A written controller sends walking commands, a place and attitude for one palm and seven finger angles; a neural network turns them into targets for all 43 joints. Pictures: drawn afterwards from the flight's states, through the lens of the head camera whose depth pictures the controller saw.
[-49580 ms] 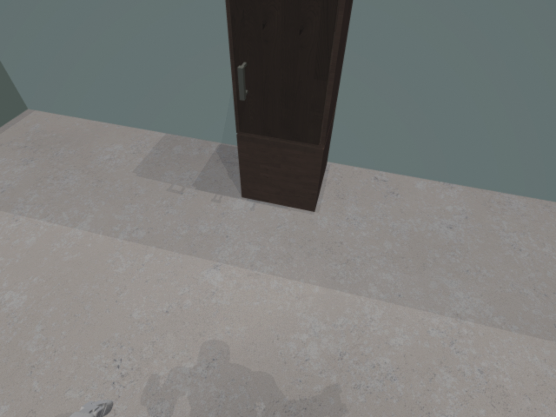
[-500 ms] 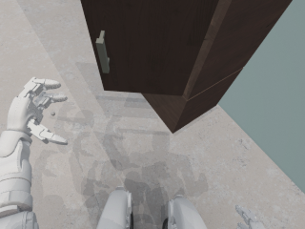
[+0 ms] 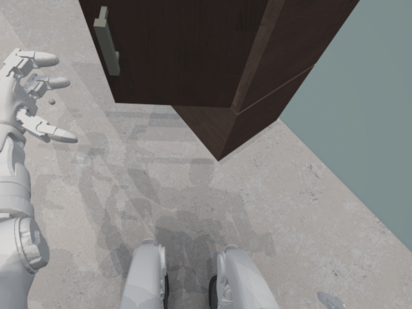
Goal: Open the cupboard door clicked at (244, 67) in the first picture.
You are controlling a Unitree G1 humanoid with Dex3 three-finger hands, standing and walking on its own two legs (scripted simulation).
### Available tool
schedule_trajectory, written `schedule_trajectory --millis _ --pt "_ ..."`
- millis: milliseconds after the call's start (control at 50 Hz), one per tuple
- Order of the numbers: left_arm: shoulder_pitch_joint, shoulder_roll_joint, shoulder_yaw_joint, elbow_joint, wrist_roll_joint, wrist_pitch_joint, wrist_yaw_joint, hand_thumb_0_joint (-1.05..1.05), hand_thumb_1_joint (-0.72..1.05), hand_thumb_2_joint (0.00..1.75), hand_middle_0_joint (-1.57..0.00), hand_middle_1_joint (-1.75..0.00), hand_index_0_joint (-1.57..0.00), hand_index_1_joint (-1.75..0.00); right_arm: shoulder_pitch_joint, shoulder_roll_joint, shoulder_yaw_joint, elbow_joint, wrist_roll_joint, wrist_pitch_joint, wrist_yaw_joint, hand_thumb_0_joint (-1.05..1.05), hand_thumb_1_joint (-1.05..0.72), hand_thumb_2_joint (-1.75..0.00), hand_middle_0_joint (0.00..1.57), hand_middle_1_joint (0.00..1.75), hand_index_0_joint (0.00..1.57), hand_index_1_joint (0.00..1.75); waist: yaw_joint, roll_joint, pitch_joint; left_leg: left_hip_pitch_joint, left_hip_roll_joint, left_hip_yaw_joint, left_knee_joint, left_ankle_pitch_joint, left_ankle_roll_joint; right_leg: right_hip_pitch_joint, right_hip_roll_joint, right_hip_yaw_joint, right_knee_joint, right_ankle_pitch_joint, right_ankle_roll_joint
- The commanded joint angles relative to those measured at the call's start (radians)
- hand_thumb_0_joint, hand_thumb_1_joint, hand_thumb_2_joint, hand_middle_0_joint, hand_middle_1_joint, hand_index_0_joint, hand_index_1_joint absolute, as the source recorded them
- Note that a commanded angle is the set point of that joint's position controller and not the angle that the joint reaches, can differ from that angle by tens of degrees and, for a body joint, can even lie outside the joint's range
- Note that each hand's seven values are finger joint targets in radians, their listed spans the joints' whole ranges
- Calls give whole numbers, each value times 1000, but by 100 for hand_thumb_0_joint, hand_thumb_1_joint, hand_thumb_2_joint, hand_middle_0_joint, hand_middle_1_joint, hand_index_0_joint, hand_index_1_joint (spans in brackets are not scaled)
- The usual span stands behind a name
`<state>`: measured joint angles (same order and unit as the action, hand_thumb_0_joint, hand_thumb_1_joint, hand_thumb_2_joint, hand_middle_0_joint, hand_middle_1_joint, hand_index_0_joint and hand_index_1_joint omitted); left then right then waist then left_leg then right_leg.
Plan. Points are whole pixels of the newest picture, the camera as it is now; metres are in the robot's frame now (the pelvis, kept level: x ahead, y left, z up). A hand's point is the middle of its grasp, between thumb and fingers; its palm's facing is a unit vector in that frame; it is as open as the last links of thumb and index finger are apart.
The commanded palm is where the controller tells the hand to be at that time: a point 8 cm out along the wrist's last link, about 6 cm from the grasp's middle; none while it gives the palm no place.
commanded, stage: move the hooked fingers beside the handle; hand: left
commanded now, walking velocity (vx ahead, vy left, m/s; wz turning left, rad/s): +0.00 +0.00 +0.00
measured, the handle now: (109, 43) +0.62 +0.20 +0.05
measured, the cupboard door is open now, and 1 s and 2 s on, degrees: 53 53 53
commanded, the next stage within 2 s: slide the fingers in behind the handle in 1.42 s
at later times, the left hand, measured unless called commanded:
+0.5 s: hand (73, 65) +0.56 +0.26 +0.04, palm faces +0.02 -1.00 -0.03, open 14.0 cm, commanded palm +0.56 +0.27 +0.04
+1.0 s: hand (72, 66) +0.55 +0.26 +0.04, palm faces +0.00 -1.00 -0.04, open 14.0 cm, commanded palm +0.55 +0.26 +0.03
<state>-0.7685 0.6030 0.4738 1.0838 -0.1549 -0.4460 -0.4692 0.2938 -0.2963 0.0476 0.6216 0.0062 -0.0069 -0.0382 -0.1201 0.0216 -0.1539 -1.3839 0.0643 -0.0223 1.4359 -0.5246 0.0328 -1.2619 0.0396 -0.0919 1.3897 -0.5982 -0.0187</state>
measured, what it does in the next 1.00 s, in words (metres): stands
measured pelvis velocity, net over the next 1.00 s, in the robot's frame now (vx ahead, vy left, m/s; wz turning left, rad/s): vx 0.01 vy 0.01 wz -0.03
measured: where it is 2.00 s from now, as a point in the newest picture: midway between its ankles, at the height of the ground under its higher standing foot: outside the picture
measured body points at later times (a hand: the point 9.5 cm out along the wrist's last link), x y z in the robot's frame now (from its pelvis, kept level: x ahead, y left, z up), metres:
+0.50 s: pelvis +0.00 +0.00 -0.03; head +0.20 +0.05 +0.37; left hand +0.55 +0.31 +0.04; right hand +0.00 -0.27 -0.12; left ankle +0.07 +0.10 -0.58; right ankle +0.03 -0.12 -0.58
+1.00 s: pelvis +0.01 +0.01 -0.01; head +0.20 +0.06 +0.39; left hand +0.55 +0.31 +0.05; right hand +0.02 -0.27 -0.10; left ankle +0.07 +0.10 -0.58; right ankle +0.03 -0.12 -0.58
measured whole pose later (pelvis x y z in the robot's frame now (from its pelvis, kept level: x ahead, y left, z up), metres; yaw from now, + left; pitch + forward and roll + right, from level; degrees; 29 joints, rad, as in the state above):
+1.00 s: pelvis +0.01 +0.01 -0.01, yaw -2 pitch +32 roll -8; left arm -1.04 0.73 0.46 1.19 -0.04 -0.32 -0.39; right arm 0.33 -0.29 0.08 0.59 -0.02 0.08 -0.01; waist -0.21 0.04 -0.14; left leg -1.51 0.07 -0.05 1.48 -0.55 0.04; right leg -1.36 0.06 -0.11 1.40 -0.60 -0.01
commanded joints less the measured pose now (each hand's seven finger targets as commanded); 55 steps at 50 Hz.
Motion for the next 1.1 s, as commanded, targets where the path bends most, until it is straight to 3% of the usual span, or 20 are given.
schedule_trajectory --millis 0,20,120,180,240,300,340,380,420,520,560,660,740,780,820,840,900,980,1040,1080 --pt "-443 295 29 -163 -18 -58 -4 0 -50 30 -30 -120 -30 -120 144 -194 -72 -51 0 -13 -13 0 -90 -90 20 30 20 30 -33 166 -516 501 -17 -76 -133 263 12 52 20 59 -184 210 -18" --pt "-446 339 58 -155 -9 -51 1 0 -50 30 -30 -120 -30 -120 148 -201 -70 -50 -2 -8 -13 0 -90 -90 20 30 20 30 -24 176 -524 502 -12 -78 -134 265 9 48 18 55 -179 208 -17" --pt "-524 376 56 -141 23 -23 27 0 -50 30 -30 -120 -30 -120 165 -206 -62 -51 -8 11 -10 0 -90 -90 20 30 20 30 -46 201 -550 493 -7 -88 -114 272 12 9 20 49 -162 206 -15" --pt "-600 389 42 -121 43 -13 47 0 -50 30 -30 -120 -30 -120 175 -208 -55 -45 -11 18 -9 0 -90 -90 20 30 20 30 -72 213 -525 474 -4 -95 -105 240 13 -26 21 45 -158 185 -13" --pt "-655 395 36 -137 60 -17 63 0 -50 30 -30 -120 -30 -120 195 -210 -53 -39 -20 25 -6 0 -90 -90 20 30 20 30 -80 262 -586 531 0 -112 -97 291 8 -58 22 37 -141 206 -18" --pt "-657 420 56 -88 66 -1 69 0 -50 30 -30 -120 -30 -120 213 -212 -45 -40 -23 34 -2 0 -90 -90 20 30 20 30 -89 234 -580 508 2 -118 -83 308 10 -60 26 31 -131 217 -17" --pt "-694 430 43 -46 81 25 73 0 -50 30 -30 -120 -30 -120 218 -214 -38 -42 -22 43 -2 0 -90 -90 20 30 20 30 -110 217 -546 455 4 -113 -74 279 16 -62 26 32 -134 209 -11" --pt "-714 472 56 -18 99 48 78 0 -50 30 -30 -120 -30 -120 228 -213 -27 -50 -22 50 -3 0 -90 -90 20 30 20 30 -112 209 -532 405 2 -105 -62 271 21 -45 28 33 -130 210 -9" --pt "-738 524 82 -49 114 45 85 0 -50 30 -30 -120 -30 -120 237 -216 -24 -56 -29 55 -5 0 -90 -90 20 30 20 30 -106 246 -586 426 4 -109 -51 312 19 -44 27 32 -114 232 -12" --pt "-681 477 67 -109 114 37 82 0 -50 30 -30 -120 -30 -120 257 -214 -33 -61 -37 71 13 0 -90 -90 20 30 20 30 -83 334 -651 577 18 -142 -71 408 -5 -101 32 11 -100 258 -22" --pt "-656 433 49 -143 103 48 72 0 -50 30 -30 -120 -30 -120 261 -213 -42 -59 -36 80 18 0 -90 -90 20 30 20 30 -85 325 -672 608 22 -145 -76 421 -5 -99 33 11 -108 269 -20" --pt "-667 504 111 -140 86 77 72 0 -50 30 -30 -120 -30 -120 267 -214 -38 -52 -29 87 12 0 -90 -90 20 30 20 30 -91 242 -607 506 17 -122 -79 368 11 -24 34 22 -133 272 -10" --pt "-707 455 80 -228 90 31 92 0 -50 30 -30 -120 -30 -120 258 -203 -45 -36 -33 75 21 0 -90 -90 20 30 20 30 -88 329 -652 619 21 -143 -90 415 -4 -78 34 18 -131 272 -18" --pt "-692 436 68 -204 91 23 98 0 -50 30 -30 -120 -30 -120 260 -202 -46 -28 -33 75 22 0 -90 -90 20 30 20 30 -94 313 -625 620 20 -143 -97 408 -5 -74 34 17 -141 268 -19" --pt "-679 364 19 -153 87 30 92 0 -50 30 -30 -120 -30 -120 259 -200 -48 -19 -33 75 24 0 -90 -90 20 30 20 30 -114 305 -576 625 21 -147 -104 388 -5 -106 32 11 -150 256 -18" --pt "-658 375 28 -133 87 39 91 0 -50 30 -30 -120 -30 -120 264 -203 -47 -19 -32 78 22 0 -90 -90 20 30 20 30 -110 290 -564 613 21 -145 -104 393 -4 -95 31 10 -152 261 -18" --pt "-602 321 -10 -53 87 67 78 0 -50 30 -30 -120 -30 -120 260 -201 -42 -34 -29 83 23 0 -90 -90 20 30 20 30 -111 268 -514 581 16 -140 -109 378 0 -104 31 6 -153 255 -20" --pt "-627 342 -8 -59 88 63 93 0 -50 30 -30 -120 -30 -120 244 -204 -38 -54 -31 88 16 0 -90 -90 20 30 20 30 -114 237 -485 514 11 -124 -101 345 6 -85 31 12 -151 250 -17" --pt "-679 397 48 -168 77 0 112 0 -50 30 -30 -120 -30 -120 238 -203 -46 -50 -37 83 19 0 -90 -90 20 30 20 30 -95 289 -594 578 12 -125 -84 404 -1 -67 32 22 -136 277 -21" --pt "-692 430 74 -201 75 -29 120 0 -50 30 -30 -120 -30 -120 231 -202 -46 -48 -37 81 21 0 -90 -90 20 30 20 30 -90 287 -627 575 8 -117 -78 424 0 -25 33 30 -136 294 -20"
